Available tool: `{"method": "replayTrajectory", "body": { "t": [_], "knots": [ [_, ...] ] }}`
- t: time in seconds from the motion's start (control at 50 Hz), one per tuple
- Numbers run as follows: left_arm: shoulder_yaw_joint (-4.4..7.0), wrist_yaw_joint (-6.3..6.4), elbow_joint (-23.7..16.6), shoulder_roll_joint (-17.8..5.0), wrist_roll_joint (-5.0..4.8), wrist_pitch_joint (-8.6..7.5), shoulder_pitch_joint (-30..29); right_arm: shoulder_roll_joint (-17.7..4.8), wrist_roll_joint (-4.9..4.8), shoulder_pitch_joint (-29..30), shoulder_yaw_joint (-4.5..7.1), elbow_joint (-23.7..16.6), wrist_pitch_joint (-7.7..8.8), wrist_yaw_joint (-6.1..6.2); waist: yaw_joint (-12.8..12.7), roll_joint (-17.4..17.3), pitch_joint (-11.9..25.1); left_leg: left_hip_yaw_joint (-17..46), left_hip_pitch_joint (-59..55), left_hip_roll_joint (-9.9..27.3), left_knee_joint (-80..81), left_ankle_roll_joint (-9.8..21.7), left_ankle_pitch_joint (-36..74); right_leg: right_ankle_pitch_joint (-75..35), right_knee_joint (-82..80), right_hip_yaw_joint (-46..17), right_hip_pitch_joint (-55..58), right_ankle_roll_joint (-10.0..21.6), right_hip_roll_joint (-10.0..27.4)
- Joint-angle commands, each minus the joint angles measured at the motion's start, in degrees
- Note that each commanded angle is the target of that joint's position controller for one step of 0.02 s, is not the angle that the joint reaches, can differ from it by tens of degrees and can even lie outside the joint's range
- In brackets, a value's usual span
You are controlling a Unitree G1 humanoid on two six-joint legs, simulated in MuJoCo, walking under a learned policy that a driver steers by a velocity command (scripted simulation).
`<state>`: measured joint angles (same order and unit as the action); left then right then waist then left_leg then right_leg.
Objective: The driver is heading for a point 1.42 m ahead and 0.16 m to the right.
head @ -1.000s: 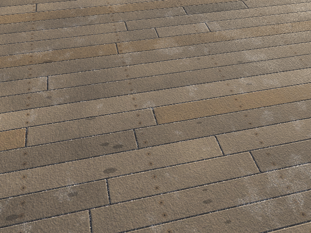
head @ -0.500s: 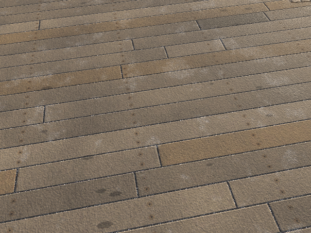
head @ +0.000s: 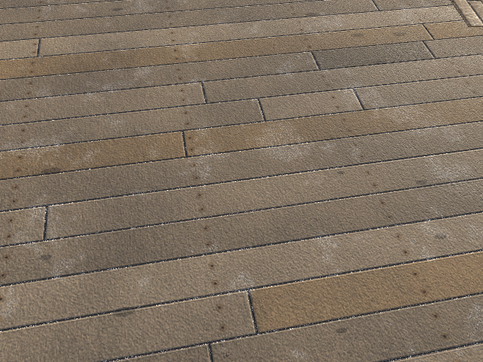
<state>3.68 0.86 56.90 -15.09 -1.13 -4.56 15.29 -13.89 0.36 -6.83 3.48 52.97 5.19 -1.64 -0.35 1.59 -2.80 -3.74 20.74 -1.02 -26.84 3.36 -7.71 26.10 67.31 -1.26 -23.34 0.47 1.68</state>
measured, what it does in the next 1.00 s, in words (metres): walks ahead: right foot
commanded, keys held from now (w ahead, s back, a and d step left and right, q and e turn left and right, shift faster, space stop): no key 1.00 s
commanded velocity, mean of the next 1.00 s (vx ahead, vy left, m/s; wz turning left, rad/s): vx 0.07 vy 0.00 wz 0.00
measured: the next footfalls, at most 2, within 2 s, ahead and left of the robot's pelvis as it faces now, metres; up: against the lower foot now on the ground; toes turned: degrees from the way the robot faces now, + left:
right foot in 0.28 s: +0.20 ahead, -0.14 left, +0.00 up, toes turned -1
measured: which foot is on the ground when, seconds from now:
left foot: down 0.00-1.00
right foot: up 0.00-0.26, down 0.28-1.00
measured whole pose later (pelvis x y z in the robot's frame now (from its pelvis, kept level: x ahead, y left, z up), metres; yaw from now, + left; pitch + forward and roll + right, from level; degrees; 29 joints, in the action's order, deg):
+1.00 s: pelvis +0.12 -0.03 +0.00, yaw +0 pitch -1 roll +0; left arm 3.1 1.9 62.9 -12.2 0.0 0.9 5.5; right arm -11.4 0.5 -13.7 1.4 63.9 0.1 2.2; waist 0.5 0.1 -2.3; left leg -3.3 6.8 0.9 -27.7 0.1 -19.4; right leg 11.7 28.6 0.7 -15.4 0.5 0.1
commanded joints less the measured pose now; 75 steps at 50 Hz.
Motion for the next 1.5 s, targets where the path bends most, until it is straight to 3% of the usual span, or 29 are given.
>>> {"method": "replayTrajectory", "body": {
  "t": [0.02,0.08,0.14,0.22,0.26,0.28,0.3,0.32,0.34,0.36,0.38,0.42,0.52,0.64,1.0,1.5],
  "knots": [
    [1.22,0.82,-1.68,-2.93,0.5,1.09,4.4,-4.63,1.04,-1.21,0.49,-0.9,0.68,0.02,-1.59,-5.84,7.71,11.84,-8.98,15.26,10.65,10.34,35.99,-3.57,-2.43,-1.92,-3.65,-0.22,4.55],
    [0.87,1.21,-2.67,-1.49,1.07,2.16,2.47,-6.21,1.23,0.08,0.49,0.18,0.58,1.1,-3.1,-6.61,7.62,6.75,-6.23,13.45,11.68,10.63,40.45,-9.96,-14.63,-1.26,-1.13,-1.3,4.44],
    [0.53,1.02,-3.41,-1.82,1.11,2.65,-2.2,-7.85,0.78,-0.79,0.66,1.23,-0.38,1.94,-1.43,-6.69,8.96,4.37,-6.95,12.09,11.93,9.15,37.34,-18.26,-25.0,0.15,2.88,-1.73,3.26],
    [0.83,0.9,-3.87,-3.2,1.06,3.49,-6.1,-7.34,0.36,-2.26,0.24,3.06,-1.64,2.16,-0.3,-6.36,6.89,6.54,-8.31,12.83,11.28,8.49,23.63,-18.47,-32.28,-0.13,4.96,-1.13,2.58],
    [1.0,0.82,-3.23,-3.35,1.72,3.34,-5.4,-6.29,-0.58,-1.73,-0.21,3.48,-2.16,2.3,-1.84,-5.25,5.94,6.8,-7.42,11.02,8.19,6.03,14.4,-23.26,-40.74,0.65,9.95,0.28,1.83],
    [1.32,0.93,-3.03,-4.97,2.28,3.24,-5.13,-5.08,-0.45,-4.1,-0.57,4.09,-2.19,2.29,-1.39,-2.84,5.92,6.55,-6.74,8.72,6.19,3.46,8.31,-32.18,-44.1,-1.47,13.46,1.19,3.71],
    [1.71,1.21,-3.27,-7.67,2.31,3.23,-5.12,-4.08,0.69,-6.82,-0.8,4.3,-2.06,2.28,1.07,1.29,6.94,4.5,-4.59,5.11,2.92,1.05,0.81,-42.82,-42.75,-4.68,17.6,2.58,7.35],
    [1.6,1.32,-2.81,-8.0,1.86,3.5,-6.93,-2.64,0.78,-12.53,-0.84,5.53,-2.19,2.38,5.12,7.65,7.69,2.79,-2.72,2.17,3.79,-0.8,-7.55,-42.41,-41.22,-6.47,18.73,6.09,9.28],
    [1.17,0.87,-2.65,-4.88,1.2,3.74,-8.61,-2.8,0.71,-10.8,-1.06,5.57,-2.67,2.73,3.87,7.37,7.16,2.1,-5.64,2.12,4.67,-1.71,-7.44,-33.52,-41.94,-5.92,15.31,5.97,7.74],
    [0.93,0.55,-2.76,-3.43,1.02,3.84,-9.43,-4.79,0.34,-7.63,-0.67,5.2,-3.34,2.96,2.38,4.61,5.21,1.95,-5.93,2.03,4.51,-1.84,-6.88,-29.13,-42.49,-4.54,12.95,4.34,5.6],
    [0.91,0.42,-2.6,-3.82,1.35,3.73,-9.84,-5.13,-0.05,-6.08,-0.54,5.01,-3.93,3.26,1.95,3.18,4.87,2.09,-6.28,2.35,4.11,-1.55,-5.31,-29.2,-42.11,-3.57,12.43,3.24,4.54],
    [0.97,0.38,-1.65,-4.25,1.38,3.23,-9.18,-5.28,0.12,-6.05,-0.49,5.18,-4.66,3.41,1.77,2.39,5.52,2.57,-7.27,3.02,3.83,-1.45,-1.73,-32.31,-41.19,-2.74,13.35,2.82,3.76],
    [0.85,0.69,0.13,-4.08,1.08,3.21,-9.1,-5.14,-0.18,-5.79,-0.34,6.2,-4.77,3.41,1.23,0.15,6.9,2.63,-9.31,3.67,2.51,-1.79,3.92,-37.74,-39.32,-2.05,15.42,3.62,3.3],
    [0.75,0.79,1.37,-3.82,1.02,3.93,-10.17,-4.63,-0.15,-6.51,-0.42,7.66,-5.28,3.6,1.19,-1.42,5.56,2.47,-9.42,3.84,2.61,-2.11,2.67,-34.84,-39.42,-1.4,15.03,3.64,2.56],
    [0.28,1.23,4.32,-3.06,1.15,5.1,-10.42,-3.2,0.12,-9.77,-1.31,10.09,-4.67,4.04,0.66,-1.44,1.19,2.49,-6.34,4.09,5.71,-2.34,-6.41,-23.66,-42.21,-0.55,14.05,2.24,1.03],
    [-0.59,1.63,6.38,-2.15,0.99,5.01,-6.2,-1.17,-0.05,-15.39,-1.87,10.37,-4.01,4.06,0.41,-1.84,0.3,2.46,-5.52,3.88,6.68,-1.97,-6.64,-22.38,-42.72,-0.56,13.08,1.92,0.72]
  ]
}}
